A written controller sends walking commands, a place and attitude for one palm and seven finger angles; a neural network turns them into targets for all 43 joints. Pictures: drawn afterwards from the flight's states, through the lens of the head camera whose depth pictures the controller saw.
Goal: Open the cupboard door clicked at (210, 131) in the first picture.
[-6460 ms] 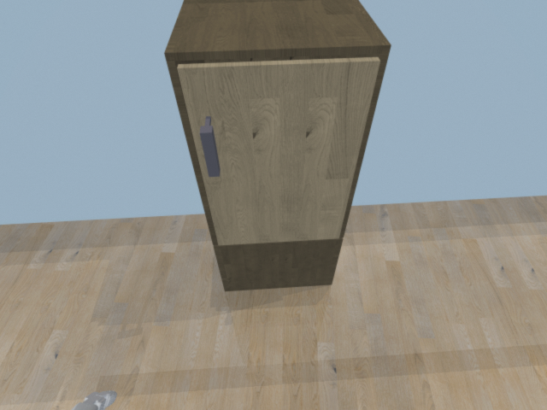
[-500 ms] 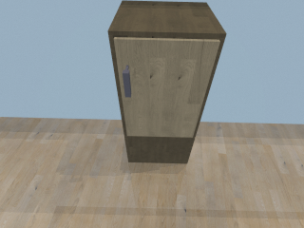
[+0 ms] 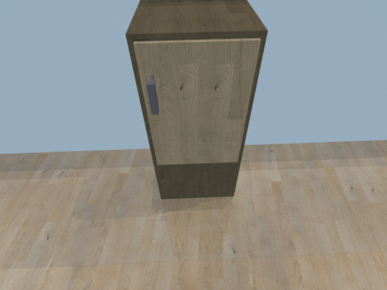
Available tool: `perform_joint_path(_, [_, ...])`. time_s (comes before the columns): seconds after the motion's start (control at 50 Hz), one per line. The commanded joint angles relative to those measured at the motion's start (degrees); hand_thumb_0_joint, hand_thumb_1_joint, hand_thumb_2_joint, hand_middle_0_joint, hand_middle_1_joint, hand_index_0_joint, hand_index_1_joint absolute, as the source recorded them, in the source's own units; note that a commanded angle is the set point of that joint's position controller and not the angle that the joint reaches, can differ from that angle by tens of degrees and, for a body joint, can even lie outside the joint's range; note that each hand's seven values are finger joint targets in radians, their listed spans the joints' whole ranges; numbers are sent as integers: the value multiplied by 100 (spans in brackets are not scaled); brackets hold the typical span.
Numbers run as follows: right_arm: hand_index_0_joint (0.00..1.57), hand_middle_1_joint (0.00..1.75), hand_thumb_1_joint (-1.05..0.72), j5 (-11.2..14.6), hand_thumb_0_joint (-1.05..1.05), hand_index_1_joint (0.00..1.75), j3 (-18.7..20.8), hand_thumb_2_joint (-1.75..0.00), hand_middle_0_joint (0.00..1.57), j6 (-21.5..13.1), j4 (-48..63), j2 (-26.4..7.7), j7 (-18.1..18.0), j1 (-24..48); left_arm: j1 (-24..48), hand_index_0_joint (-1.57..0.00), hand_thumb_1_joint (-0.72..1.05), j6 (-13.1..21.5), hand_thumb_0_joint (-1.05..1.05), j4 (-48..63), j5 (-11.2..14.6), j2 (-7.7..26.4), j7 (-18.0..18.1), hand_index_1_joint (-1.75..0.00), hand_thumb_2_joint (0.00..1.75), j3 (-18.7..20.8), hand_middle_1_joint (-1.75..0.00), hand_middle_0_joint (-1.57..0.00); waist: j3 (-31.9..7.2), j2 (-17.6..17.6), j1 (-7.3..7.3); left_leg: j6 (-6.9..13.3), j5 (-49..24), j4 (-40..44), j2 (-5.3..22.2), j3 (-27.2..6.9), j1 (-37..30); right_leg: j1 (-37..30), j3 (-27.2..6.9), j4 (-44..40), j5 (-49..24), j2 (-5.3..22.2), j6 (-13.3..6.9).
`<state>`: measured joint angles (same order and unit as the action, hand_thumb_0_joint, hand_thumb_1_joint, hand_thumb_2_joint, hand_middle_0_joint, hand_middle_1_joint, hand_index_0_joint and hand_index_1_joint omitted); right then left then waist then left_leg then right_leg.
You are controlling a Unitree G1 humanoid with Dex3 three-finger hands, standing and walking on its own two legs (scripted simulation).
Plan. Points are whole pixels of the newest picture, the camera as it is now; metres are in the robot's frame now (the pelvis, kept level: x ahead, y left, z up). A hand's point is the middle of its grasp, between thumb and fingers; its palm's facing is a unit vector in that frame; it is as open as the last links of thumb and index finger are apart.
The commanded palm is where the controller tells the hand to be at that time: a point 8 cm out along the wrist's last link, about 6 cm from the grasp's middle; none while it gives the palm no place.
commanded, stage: come to a stop and stand still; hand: left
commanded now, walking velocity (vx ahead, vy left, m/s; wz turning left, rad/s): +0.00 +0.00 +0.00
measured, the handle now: (153, 94) +0.73 +0.16 +0.01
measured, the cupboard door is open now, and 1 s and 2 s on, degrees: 0 0 0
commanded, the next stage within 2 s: look again from close up in 0.20 s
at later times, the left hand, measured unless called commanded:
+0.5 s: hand out of the picture -0.05 +0.16 -0.17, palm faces +0.04 -0.99 -0.17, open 7.3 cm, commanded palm none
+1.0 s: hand out of the picture -0.03 +0.16 -0.17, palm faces +0.04 -0.98 -0.17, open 7.3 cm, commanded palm none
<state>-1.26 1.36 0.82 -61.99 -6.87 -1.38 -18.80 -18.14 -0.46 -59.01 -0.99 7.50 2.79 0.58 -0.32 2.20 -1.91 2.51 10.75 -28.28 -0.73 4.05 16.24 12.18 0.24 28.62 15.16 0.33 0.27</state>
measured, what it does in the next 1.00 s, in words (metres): stands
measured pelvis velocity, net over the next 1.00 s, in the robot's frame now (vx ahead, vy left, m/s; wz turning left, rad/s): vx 0.00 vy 0.00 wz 0.00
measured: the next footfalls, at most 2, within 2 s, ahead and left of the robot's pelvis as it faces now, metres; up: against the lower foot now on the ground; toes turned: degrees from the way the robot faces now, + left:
right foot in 1.68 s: +0.28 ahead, -0.18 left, +0.00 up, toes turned -6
left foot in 1.98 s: +0.25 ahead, -0.02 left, +0.00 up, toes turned +5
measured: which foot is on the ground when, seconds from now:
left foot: down 0.00-1.00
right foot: down 0.00-1.00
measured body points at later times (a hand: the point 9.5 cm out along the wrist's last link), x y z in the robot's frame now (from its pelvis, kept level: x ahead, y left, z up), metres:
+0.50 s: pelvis -0.01 +0.01 +0.00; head -0.01 +0.01 +0.45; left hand -0.05 +0.22 -0.16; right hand -0.01 -0.21 -0.16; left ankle +0.05 +0.09 -0.74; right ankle +0.00 -0.13 -0.74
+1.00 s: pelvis +0.00 +0.00 +0.01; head -0.01 +0.00 +0.46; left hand -0.03 +0.21 -0.15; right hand -0.01 -0.21 -0.16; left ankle +0.05 +0.09 -0.73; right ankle +0.00 -0.12 -0.73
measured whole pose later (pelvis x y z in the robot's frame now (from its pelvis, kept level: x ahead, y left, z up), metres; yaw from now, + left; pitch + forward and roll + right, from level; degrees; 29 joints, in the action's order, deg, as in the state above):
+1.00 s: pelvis +0.00 +0.00 +0.01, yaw +0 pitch -1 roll +0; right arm -1.1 1.4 0.6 -65.1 -7.5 -0.9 -17.7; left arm -22.0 0.0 -62.8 -1.7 6.5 1.9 0.1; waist -0.6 0.7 -0.4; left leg 3.0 10.3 -23.5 -1.8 4.1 13.8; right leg 10.9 0.1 26.3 16.4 1.1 0.3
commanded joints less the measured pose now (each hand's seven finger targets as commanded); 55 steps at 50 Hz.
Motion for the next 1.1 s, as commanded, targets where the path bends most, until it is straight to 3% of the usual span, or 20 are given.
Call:
perform_joint_path(0.0, [20,30,-90,74,0,30,56,-90,20,-79,78,-488,-5,-446,-218,-20,90,145,0,189,42,557,28,-30,90,67,-30,-20,436,-938,-32,-136,184,460,445,-559,-505,719,-811,-1186,430,688,-291])
perform_joint_path(0.04, [20,30,-90,70,0,30,52,-90,20,-79,38,-511,5,-349,-266,-20,90,122,0,152,32,549,21,-30,90,67,-30,-20,709,-261,-2,-115,486,755,529,-719,-369,852,-696,-1090,608,527,-235])
perform_joint_path(0.1, [20,30,-90,65,0,30,62,-90,20,-79,24,-578,4,-209,-524,-20,90,115,0,35,8,523,4,-30,90,70,-30,-20,778,83,110,-73,1021,1092,611,-915,-10,560,-572,-988,459,420,-186])
perform_joint_path(0.16, [20,30,-90,67,0,30,73,-90,20,-77,26,-616,1,-185,-662,-20,90,122,0,-36,-3,476,-2,-30,90,59,-30,-20,660,-97,122,-62,1025,1102,607,-934,-54,487,-534,-1002,462,436,-178])
perform_joint_path(0.28, [20,30,-90,75,0,30,86,-90,20,-89,-12,-610,-5,-163,-782,-20,90,152,0,-133,-7,427,-4,-30,90,46,-30,-20,437,-63,110,-67,861,1067,613,-919,-245,447,-531,-1001,313,466,-186])
perform_joint_path(0.46, [20,30,-90,86,0,30,75,-90,20,-111,-49,-669,-12,-97,-912,-20,90,144,0,-261,-21,356,-3,-30,90,15,-30,-20,539,-80,152,-37,1054,1324,712,-1059,-150,345,-385,-865,24,418,-137])
perform_joint_path(0.52, [20,30,-90,96,0,30,71,-90,20,-115,-54,-662,-9,-79,-927,-20,90,157,0,-277,-22,368,4,-30,90,5,-30,-20,537,-275,157,-35,851,1263,695,-1012,-204,340,-417,-909,-40,462,-145])
perform_joint_path(0.86, [20,30,-90,78,0,30,40,-90,20,-123,-103,-645,-4,-127,-849,-20,90,166,0,-290,-14,386,3,-30,90,18,-30,-20,562,-144,145,-56,861,1353,671,-997,-259,346,-417,-933,15,461,-150])
perform_joint_path(0.9, [20,30,-90,50,0,30,65,-90,20,-105,-146,-680,-8,-189,-933,-20,90,145,0,-330,-34,366,-26,-30,90,39,-30,-20,495,-162,148,-22,1678,1420,710,-1067,-271,390,-354,-850,759,357,-148])
perform_joint_path(0.96, [20,30,-90,12,0,30,151,-90,20,-53,-86,-789,-5,-110,-1064,-20,90,75,0,-322,-80,357,-95,-30,90,118,-30,-20,798,-60,218,94,2779,1574,840,-1227,162,593,-239,-673,1607,213,-177])
perform_joint_path(1.02, [20,30,-90,0,0,30,176,-90,20,-59,0,-740,1,-71,-1245,-20,90,79,0,-322,-73,346,-157,-30,90,168,-30,-20,948,-258,284,113,2621,1258,731,-1057,427,548,-419,-751,1657,253,-323])
perform_joint_path(1.08, [20,30,-90,-20,0,30,175,-90,20,-77,104,-564,-14,-60,-1344,-20,90,82,0,-318,-39,403,-186,-30,90,259,-30,-20,844,-601,271,13,2195,304,373,-587,633,470,-1029,-1098,2216,546,-608])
